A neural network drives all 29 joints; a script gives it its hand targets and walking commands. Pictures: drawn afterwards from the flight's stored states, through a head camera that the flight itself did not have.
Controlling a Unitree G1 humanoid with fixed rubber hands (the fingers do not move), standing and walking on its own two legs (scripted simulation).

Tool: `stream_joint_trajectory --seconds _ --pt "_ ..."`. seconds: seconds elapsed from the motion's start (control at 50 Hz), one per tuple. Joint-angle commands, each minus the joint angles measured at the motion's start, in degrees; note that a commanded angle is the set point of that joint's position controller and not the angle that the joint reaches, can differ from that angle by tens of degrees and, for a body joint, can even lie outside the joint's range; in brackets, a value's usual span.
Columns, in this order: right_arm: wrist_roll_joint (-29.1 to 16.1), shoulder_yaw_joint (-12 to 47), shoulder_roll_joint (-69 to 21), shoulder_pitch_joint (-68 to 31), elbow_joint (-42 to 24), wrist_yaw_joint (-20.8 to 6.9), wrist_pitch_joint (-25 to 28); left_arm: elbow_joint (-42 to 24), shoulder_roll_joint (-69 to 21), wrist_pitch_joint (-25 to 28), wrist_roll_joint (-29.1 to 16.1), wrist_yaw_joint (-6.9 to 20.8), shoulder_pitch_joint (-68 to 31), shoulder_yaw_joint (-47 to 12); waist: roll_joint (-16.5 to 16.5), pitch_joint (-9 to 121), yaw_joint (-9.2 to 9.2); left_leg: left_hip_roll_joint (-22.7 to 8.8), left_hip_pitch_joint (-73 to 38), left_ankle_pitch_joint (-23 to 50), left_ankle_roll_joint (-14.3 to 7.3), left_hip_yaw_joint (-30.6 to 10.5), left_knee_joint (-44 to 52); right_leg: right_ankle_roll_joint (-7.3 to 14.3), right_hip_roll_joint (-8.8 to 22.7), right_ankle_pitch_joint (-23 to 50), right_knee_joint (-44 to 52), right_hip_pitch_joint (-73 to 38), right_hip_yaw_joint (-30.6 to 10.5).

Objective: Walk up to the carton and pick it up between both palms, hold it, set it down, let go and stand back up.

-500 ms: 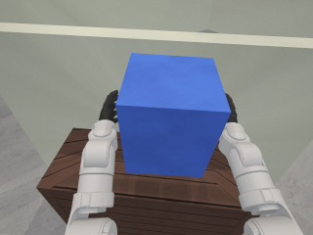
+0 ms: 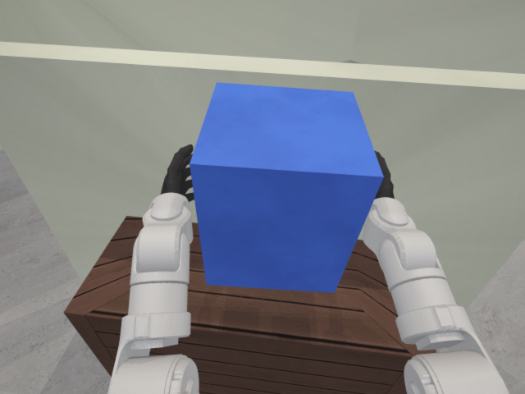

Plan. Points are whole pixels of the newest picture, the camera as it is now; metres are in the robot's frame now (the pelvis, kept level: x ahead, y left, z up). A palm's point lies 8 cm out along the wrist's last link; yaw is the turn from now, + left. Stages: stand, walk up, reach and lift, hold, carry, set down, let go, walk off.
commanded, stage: hold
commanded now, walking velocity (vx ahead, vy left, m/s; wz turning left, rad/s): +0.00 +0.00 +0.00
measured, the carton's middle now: (277, 191) +0.38 +0.01 +0.16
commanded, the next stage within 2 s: none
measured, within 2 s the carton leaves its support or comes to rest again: neither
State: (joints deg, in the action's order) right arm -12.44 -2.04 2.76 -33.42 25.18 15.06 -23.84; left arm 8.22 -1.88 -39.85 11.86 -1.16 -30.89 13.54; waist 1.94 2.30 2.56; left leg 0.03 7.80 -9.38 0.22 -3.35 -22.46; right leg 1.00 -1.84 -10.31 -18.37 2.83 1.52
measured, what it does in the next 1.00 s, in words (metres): stands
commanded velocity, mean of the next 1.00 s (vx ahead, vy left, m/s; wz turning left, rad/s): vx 0.00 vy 0.00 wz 0.00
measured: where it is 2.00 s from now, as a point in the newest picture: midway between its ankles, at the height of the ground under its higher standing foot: outside the picture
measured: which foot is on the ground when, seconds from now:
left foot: down 0.00-1.00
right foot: down 0.00-1.00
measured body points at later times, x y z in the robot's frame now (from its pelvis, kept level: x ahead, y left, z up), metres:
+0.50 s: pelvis +0.00 +0.00 +0.00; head -0.05 +0.02 +0.45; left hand +0.36 +0.16 +0.17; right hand +0.37 -0.15 +0.17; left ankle +0.04 +0.12 -0.75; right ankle +0.00 -0.11 -0.75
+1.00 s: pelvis +0.00 +0.00 +0.00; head -0.04 +0.02 +0.45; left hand +0.36 +0.16 +0.17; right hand +0.37 -0.15 +0.17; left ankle +0.04 +0.12 -0.75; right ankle +0.00 -0.11 -0.75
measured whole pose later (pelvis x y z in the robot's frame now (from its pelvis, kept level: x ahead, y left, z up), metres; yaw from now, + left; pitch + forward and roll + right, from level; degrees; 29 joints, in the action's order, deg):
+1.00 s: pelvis +0.00 +0.00 +0.00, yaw +0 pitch -6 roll -1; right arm -12.9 -1.1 3.0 -32.6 23.0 15.3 -24.4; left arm 5.2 -2.2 -40.8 12.2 -1.1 -29.4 13.3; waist 1.8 1.5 2.9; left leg 0.0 7.3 -9.9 0.4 -3.8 -22.7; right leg 1.2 -2.0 -10.7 -18.4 2.2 1.7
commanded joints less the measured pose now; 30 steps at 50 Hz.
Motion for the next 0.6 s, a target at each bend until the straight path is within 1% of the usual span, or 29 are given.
stream_joint_trajectory --seconds 0.0,0.02,0.04,0.1,0.18,0.26,0.28,0.34,0.44,0.46,0.48,0.54,0.58 --pt "-5.6 25.8 -36.9 -57.3 -23.3 -8.1 5.2 -9.6 -35.5 4.4 -9.1 6.8 -45.3 -34.5 -4.1 25.5 0.73 1.9 -13.6 12.7 1.4 1.5 1.7 -4.0 -1.7 9.9 3.0 -0.2 0.9" --pt "-5.5 25.4 -37.1 -57.4 -22.8 -8.2 5.2 -9.9 -35.7 4.5 -9.2 6.8 -46.1 -34.5 -4.3 25.4 0.85 1.9 -13.4 12.1 1.4 1.5 1.9 -4.0 -1.7 9.0 3.0 0.2 1.0" --pt "-5.3 25.4 -37.0 -57.5 -22.4 -8.3 5.2 -9.3 -35.6 4.4 -9.0 6.7 -45.5 -34.1 -4.0 25.2 0.56 1.8 -13.5 12.1 1.3 1.6 2.0 -3.9 -1.7 8.8 3.1 0.2 1.0" --pt "-6.0 26.3 -37.1 -58.3 -24.0 -8.2 5.5 -10.1 -35.8 4.4 -9.4 6.6 -45.5 -34.7 -4.2 27.3 0.41 2.0 -14.2 14.4 1.5 1.5 1.2 -4.0 -1.9 11.3 2.7 -0.9 1.0" --pt "-5.7 25.9 -37.3 -57.9 -22.9 -8.1 5.4 -9.8 -35.3 4.4 -9.2 6.7 -45.7 -33.9 -3.4 26.1 0.42 2.1 -13.5 12.8 1.1 1.6 1.7 -4.2 -1.7 10.3 2.9 -0.6 0.9" --pt "-5.9 26.3 -37.2 -58.8 -24.6 -8.0 5.6 -9.9 -35.7 4.4 -9.5 6.7 -45.3 -34.4 -3.8 27.5 0.3 2.1 -13.9 14.1 1.2 1.5 1.1 -4.1 -1.7 11.5 2.7 -1.0 0.9" --pt "-6.0 26.3 -37.1 -58.4 -24.7 -8.0 5.6 -10.4 -35.8 4.4 -9.6 6.6 -45.3 -34.9 -4.2 27.4 0.58 2.1 -14.0 14.4 1.4 1.4 1.0 -4.1 -1.7 11.8 2.5 -1.0 0.9" --pt "-5.8 26.0 -37.0 -57.8 -23.5 -8.1 5.3 -10.1 -35.4 4.2 -9.4 6.6 -45.6 -34.4 -4.1 26.1 0.54 2.0 -13.6 13.1 1.3 1.5 1.5 -4.1 -1.6 10.2 2.8 -0.3 0.9" --pt "-6.4 26.9 -37.4 -57.9 -25.5 -7.9 5.4 -12.2 -35.8 4.4 -10.2 6.4 -45.5 -35.9 -4.5 28.2 0.87 2.2 -14.2 15.3 1.6 1.2 0.7 -4.2 -1.8 12.7 2.2 -1.2 0.9" --pt "-6.6 27.3 -37.2 -58.0 -26.0 -7.8 5.4 -11.8 -35.6 4.2 -10.0 6.4 -44.8 -35.7 -4.3 28.0 0.52 2.2 -14.3 15.8 1.6 1.2 0.5 -4.2 -1.8 13.1 2.3 -1.3 0.9" --pt "-6.5 27.1 -37.0 -57.3 -25.4 -7.7 5.1 -12.0 -35.3 4.2 -9.9 6.4 -44.9 -35.6 -4.3 27.5 0.83 2.1 -14.3 15.7 1.7 1.2 0.6 -4.2 -1.8 13.2 2.2 -1.3 0.9" --pt "-6.3 27.1 -36.8 -57.0 -25.1 -7.7 4.8 -11.4 -34.9 3.8 -9.4 6.7 -44.1 -34.8 -3.7 26.2 0.49 2.1 -13.8 14.6 1.3 1.3 1.0 -4.3 -1.6 12.4 2.5 -1.3 0.8" --pt "-6.5 27.3 -37.0 -56.6 -25.2 -7.6 4.8 -12.2 -34.9 3.8 -9.4 6.9 -43.9 -34.8 -3.6 26.8 0.61 2.2 -14.1 15.8 1.5 1.3 0.9 -4.4 -1.7 14.0 2.2 -2.1 0.8"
